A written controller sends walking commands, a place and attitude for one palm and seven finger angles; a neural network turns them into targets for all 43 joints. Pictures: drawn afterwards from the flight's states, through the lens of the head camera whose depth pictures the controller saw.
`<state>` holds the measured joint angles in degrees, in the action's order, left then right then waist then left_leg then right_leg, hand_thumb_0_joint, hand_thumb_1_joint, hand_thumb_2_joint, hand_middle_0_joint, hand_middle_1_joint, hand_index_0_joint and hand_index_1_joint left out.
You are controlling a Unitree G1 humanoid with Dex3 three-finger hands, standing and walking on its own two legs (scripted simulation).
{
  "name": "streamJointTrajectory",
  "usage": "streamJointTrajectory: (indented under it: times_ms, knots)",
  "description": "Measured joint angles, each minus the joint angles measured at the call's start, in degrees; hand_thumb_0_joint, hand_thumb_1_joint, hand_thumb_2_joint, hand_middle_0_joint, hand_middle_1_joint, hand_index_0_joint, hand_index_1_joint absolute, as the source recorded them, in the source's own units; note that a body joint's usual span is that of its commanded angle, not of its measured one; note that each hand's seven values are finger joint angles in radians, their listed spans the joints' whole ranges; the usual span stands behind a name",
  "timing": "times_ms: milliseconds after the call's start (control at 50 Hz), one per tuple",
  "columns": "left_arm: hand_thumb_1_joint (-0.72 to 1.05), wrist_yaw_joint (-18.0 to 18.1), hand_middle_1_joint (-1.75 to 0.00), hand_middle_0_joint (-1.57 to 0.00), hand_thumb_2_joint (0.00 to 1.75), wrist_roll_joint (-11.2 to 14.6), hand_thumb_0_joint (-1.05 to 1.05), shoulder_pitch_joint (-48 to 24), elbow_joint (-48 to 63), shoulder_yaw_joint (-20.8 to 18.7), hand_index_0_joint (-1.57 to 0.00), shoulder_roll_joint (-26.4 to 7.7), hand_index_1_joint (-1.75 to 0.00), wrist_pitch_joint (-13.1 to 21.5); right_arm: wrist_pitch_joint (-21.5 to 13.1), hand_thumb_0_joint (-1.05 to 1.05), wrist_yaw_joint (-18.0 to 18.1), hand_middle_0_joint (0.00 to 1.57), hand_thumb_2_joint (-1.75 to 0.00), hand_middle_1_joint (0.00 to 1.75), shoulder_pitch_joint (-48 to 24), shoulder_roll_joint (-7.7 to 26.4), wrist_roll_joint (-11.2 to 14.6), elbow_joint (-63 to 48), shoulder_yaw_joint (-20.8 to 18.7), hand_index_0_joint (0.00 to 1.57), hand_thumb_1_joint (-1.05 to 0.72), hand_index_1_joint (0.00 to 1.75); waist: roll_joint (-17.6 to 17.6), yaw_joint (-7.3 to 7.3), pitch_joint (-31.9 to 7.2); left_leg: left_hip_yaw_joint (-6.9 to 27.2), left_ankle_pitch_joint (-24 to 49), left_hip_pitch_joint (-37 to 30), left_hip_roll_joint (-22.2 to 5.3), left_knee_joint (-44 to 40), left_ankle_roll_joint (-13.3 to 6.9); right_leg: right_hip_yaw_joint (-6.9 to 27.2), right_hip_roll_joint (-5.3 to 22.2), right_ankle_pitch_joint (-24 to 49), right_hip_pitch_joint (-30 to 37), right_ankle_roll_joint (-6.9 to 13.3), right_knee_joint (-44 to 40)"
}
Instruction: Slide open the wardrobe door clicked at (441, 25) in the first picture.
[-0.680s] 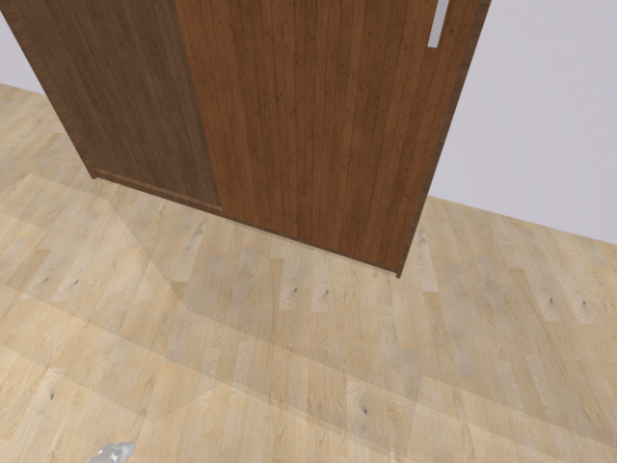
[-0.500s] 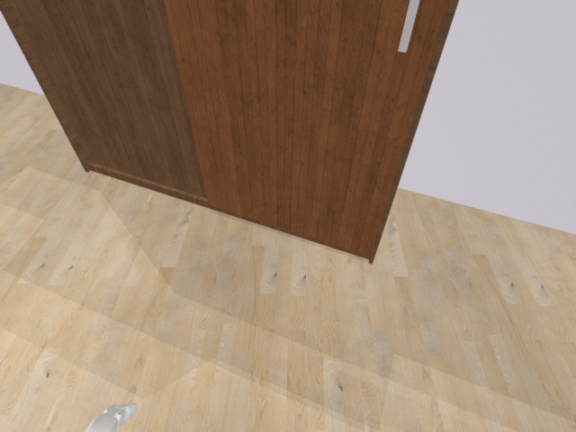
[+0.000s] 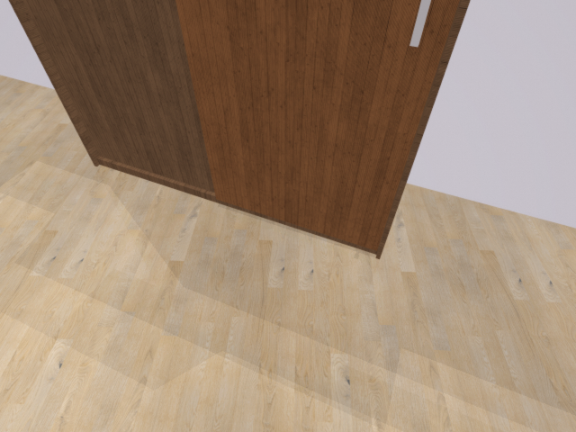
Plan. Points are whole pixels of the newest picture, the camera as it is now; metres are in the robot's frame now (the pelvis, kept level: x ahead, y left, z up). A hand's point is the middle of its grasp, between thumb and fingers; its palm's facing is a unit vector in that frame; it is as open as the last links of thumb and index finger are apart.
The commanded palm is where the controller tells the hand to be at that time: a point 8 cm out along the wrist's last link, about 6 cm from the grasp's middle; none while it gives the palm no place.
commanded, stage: stand and wait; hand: right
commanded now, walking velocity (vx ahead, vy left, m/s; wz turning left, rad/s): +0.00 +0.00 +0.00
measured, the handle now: out of the picture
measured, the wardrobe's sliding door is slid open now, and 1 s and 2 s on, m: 0.00 0.00 0.00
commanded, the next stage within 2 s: look at it before walking up in 0.14 s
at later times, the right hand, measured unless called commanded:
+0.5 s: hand out of the picture +0.07 -0.25 -0.15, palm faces -0.02 +0.94 -0.33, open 7.3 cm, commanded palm none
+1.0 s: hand out of the picture +0.06 -0.23 -0.16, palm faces -0.03 +0.95 -0.31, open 7.3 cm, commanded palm none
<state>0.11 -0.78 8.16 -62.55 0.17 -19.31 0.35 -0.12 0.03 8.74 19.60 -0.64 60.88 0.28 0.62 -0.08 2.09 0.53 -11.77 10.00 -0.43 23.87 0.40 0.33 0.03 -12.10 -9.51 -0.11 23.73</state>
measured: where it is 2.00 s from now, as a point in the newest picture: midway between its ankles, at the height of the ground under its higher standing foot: (272, 425)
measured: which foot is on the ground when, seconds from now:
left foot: down 0.00-1.00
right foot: down 0.00-1.00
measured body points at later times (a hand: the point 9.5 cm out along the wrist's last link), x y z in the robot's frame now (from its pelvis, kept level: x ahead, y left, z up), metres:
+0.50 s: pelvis +0.00 +0.00 +0.00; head +0.00 +0.00 +0.45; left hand +0.07 +0.29 -0.13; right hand +0.07 -0.30 -0.13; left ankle +0.01 +0.12 -0.74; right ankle +0.01 -0.12 -0.74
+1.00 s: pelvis +0.00 +0.00 +0.00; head +0.00 +0.00 +0.45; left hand +0.07 +0.29 -0.14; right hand +0.06 -0.28 -0.14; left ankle +0.01 +0.12 -0.74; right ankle +0.01 -0.12 -0.74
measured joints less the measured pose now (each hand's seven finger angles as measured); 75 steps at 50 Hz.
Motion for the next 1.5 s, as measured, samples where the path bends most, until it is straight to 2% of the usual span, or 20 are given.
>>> streamJointTrajectory:
  times_ms: [920, 1000, 1080, 1160, 1220, 1240, 1260, 1300, 1340, 1400, 1500]
  knots:
    - [0.91, 0.1, -0.30, -0.21, 0.90, 0.0, 0.01, -0.8, -1.2, 0.3, -0.20, 0.3, -0.30, 0.3, -0.1, 0.01, 0.2, 0.20, -0.90, 0.30, 0.0, -0.2, -0.1, 1.4, -0.1, 0.20, -0.91, 0.30, -0.2, 0.50, -0.5, 0.2, 1.6, -1.1, 0.3, -2.7, -0.1, -0.2, 0.3, 1.6, 1.2, -0.3, -2.7]
    - [0.91, 0.2, -0.30, -0.21, 0.90, -0.6, 0.01, 0.7, -0.3, 0.1, -0.20, 1.7, -0.30, -0.4, 1.2, 0.01, -0.1, 0.20, -0.90, 0.30, 2.6, -1.6, -0.4, 0.6, -0.6, 0.20, -0.91, 0.30, -0.2, 1.12, -1.8, 1.7, -0.8, 0.6, 1.1, 0.4, -0.4, -1.8, 1.1, -1.6, 0.2, -0.3, 0.5]
    - [0.91, 0.0, -0.30, -0.21, 0.90, -0.7, 0.01, 3.6, 1.3, -0.4, -0.20, 3.6, -0.30, -0.3, 2.1, 0.01, -1.3, 0.20, -0.90, 0.30, 6.7, -3.6, -0.6, -0.7, -1.3, 0.20, -0.91, 0.30, -0.3, 1.25, -2.7, 2.9, -8.5, 3.9, 2.0, 7.5, -1.3, -4.0, 2.2, -4.0, -0.3, 0.1, 2.9]
    - [0.91, 0.2, -0.30, -0.21, 0.90, -0.7, 0.00, 6.3, 2.1, -1.3, -0.20, 5.3, -0.30, 0.8, 2.5, 0.01, -2.3, 0.20, -0.90, 0.30, 9.2, -5.5, -0.7, -1.3, -2.2, 0.20, -0.91, 0.30, -0.1, 1.02, -1.4, -0.9, -13.5, 9.5, 0.4, 19.8, -1.0, -7.5, 3.4, -5.7, 2.0, -0.8, 2.8]
    - [0.91, 0.3, -0.30, -0.21, 0.90, -0.8, 0.00, 8.3, 1.8, -1.8, -0.20, 5.4, -0.30, 0.9, 1.8, 0.01, -2.9, 0.20, -0.90, 0.30, 9.7, -7.2, -0.7, -2.5, -2.7, 0.20, -0.91, 0.30, -1.5, 0.81, -0.1, -3.8, -11.6, 9.4, -0.8, 16.0, -1.0, -9.0, 5.4, -8.3, 3.0, -2.2, 5.2]
    - [0.91, 0.2, -0.30, -0.21, 0.90, -0.8, 0.01, 9.1, 1.7, -1.9, -0.20, 5.4, -0.30, 0.8, 1.0, 0.01, -3.0, 0.20, -0.90, 0.30, 10.0, -7.4, -0.7, -3.3, -2.8, 0.20, -0.91, 0.30, -1.9, 0.93, 0.1, -4.3, -9.1, 8.3, -0.7, 12.5, -1.3, -9.1, 6.3, -10.5, 2.0, -2.2, 8.7]
    - [0.91, 0.1, -0.30, -0.21, 0.90, -0.6, 0.01, 9.5, 1.4, -2.0, -0.20, 5.5, -0.30, 0.3, -0.1, 0.01, -2.8, 0.20, -0.90, 0.30, 10.2, -7.4, -0.9, -3.9, -2.9, 0.20, -0.91, 0.30, -1.9, 1.27, 0.3, -4.5, -3.9, 8.7, -0.4, 12.3, -1.9, -8.6, 6.9, -13.9, -0.3, -2.0, 15.3]
    - [0.91, -0.1, -0.30, -0.21, 0.90, -0.5, 0.01, 9.2, 0.6, -2.3, -0.20, 5.5, -0.30, -0.8, -1.4, 0.01, -1.7, 0.20, -0.90, 0.30, 10.1, -8.2, -0.5, -4.1, -3.1, 0.20, -0.91, 0.30, -2.5, 1.83, 1.0, -4.8, -4.9, 8.5, 0.9, 14.4, -3.1, -5.3, 6.6, -16.2, -6.2, -1.2, 29.5]
    - [0.91, -0.4, -0.30, -0.21, 0.90, -0.6, 0.01, 8.4, 0.6, -2.5, -0.20, 5.7, -0.30, -1.1, -1.8, 0.01, -1.0, 0.20, -0.90, 0.30, 11.0, -8.9, -0.4, -4.1, -3.2, 0.20, -0.91, 0.30, -2.5, 2.26, 0.9, -4.4, -6.3, 6.3, 2.0, 11.9, -3.9, -4.0, 6.0, -13.6, -11.4, -0.8, 37.7]
    - [0.91, -0.7, -0.30, -0.20, 0.90, -0.9, 0.01, 6.0, 2.4, -2.9, -0.20, 6.3, -0.30, -0.6, -2.1, 0.01, -0.4, 0.20, -0.90, 0.30, 12.9, -9.7, -0.7, -3.4, -3.1, 0.20, -0.91, 0.30, -1.2, 2.40, 0.1, -2.1, -4.6, 3.0, 2.7, 6.1, -3.8, -4.4, 5.8, -8.9, -17.5, -1.3, 40.0]
    - [0.91, -1.0, -0.30, -0.20, 0.90, -0.7, 0.01, 1.7, 6.9, -3.2, -0.20, 7.5, -0.30, 0.6, -2.3, 0.01, -0.5, 0.20, -0.90, 0.30, 14.6, -10.5, -1.0, -1.9, -2.8, 0.20, -0.91, 0.30, -0.3, 1.92, -0.7, 1.5, -2.9, -1.3, 3.1, -0.9, -3.3, -3.9, 6.5, -2.5, -22.9, -2.4, 32.7]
